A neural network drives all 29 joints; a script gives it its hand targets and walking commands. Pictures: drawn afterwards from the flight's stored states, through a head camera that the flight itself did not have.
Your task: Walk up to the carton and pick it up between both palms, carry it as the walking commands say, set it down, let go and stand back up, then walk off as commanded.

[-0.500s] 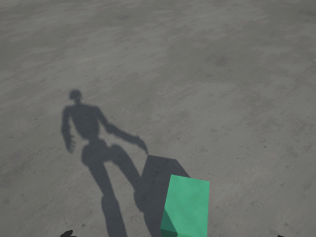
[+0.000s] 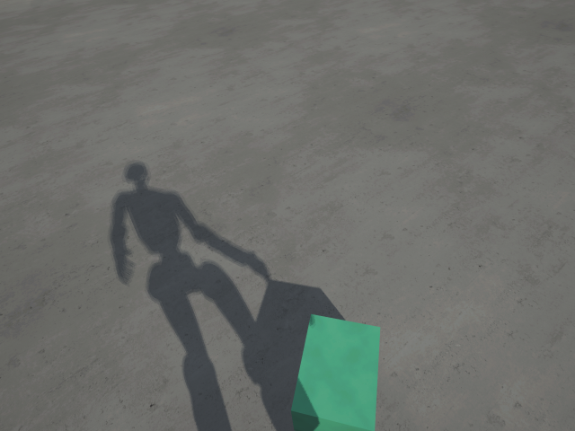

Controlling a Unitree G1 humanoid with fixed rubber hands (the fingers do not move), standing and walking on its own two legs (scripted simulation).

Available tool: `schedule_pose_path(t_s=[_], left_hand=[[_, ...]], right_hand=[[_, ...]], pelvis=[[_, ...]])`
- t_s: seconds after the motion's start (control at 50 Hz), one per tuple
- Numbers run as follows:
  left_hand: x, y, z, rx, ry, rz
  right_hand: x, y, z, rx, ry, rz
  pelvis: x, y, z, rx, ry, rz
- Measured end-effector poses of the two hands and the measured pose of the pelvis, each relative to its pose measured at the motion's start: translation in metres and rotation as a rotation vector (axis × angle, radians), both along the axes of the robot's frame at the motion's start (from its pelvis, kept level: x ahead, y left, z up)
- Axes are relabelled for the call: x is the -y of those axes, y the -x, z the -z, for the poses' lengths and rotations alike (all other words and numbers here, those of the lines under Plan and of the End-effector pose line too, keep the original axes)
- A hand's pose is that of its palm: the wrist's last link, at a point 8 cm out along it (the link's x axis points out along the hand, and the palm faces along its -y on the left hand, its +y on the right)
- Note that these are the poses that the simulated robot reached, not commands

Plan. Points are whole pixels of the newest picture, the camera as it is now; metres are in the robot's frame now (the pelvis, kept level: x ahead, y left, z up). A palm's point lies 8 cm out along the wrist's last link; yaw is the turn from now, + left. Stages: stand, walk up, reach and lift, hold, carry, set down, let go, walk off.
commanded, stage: stand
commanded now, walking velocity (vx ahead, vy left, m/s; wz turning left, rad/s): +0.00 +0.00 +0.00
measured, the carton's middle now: (337, 378) +0.45 -0.08 -0.68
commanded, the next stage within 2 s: walk off in 0.48 s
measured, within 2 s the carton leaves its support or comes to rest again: neither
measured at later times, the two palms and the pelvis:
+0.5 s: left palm out of the picture +0.09 +0.31 -0.10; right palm out of the picture +0.08 -0.31 -0.11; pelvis +0.00 +0.00 +0.00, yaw +0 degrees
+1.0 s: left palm out of the picture +0.00 +0.33 -0.14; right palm out of the picture +0.03 -0.28 -0.14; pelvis -0.05 +0.02 -0.02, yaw +5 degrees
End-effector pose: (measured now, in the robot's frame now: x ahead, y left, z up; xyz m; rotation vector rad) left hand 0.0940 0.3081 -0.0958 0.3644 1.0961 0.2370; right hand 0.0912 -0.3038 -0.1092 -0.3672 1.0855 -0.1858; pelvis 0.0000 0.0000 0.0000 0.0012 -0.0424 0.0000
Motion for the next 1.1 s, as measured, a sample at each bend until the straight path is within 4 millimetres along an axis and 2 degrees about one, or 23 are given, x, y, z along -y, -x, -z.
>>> schedule_pose_path(t_s=[0.7, 0.82, 0.96, 1.04, 1.1], left_hand=[[-0.004, 0.005, 0.003, -0.033, 0.002, -0.002], [0.001, 0.031, 0.018, -0.102, 0.015, -0.037], [-0.014, 0.080, 0.037, -0.157, 0.009, -0.111], [-0.023, 0.095, 0.051, -0.141, 0.015, -0.126], [-0.013, 0.100, 0.046, -0.114, 0.038, -0.126]], right_hand=[[0.000, 0.013, 0.002, -0.049, -0.001, 0.022], [-0.012, 0.028, 0.014, -0.110, -0.029, 0.030], [-0.024, 0.049, 0.026, -0.156, -0.015, -0.005], [-0.033, 0.072, 0.032, -0.173, -0.003, -0.020], [-0.038, 0.092, 0.025, -0.196, -0.010, -0.024]], pelvis=[[-0.002, 0.004, -0.002, -0.003, -0.001, 0.003], [-0.004, 0.014, 0.003, -0.016, 0.006, -0.020], [-0.013, 0.043, 0.017, -0.021, 0.030, -0.074], [-0.019, 0.064, 0.028, -0.015, 0.028, -0.094], [-0.016, 0.079, 0.020, -0.022, 0.033, -0.111]])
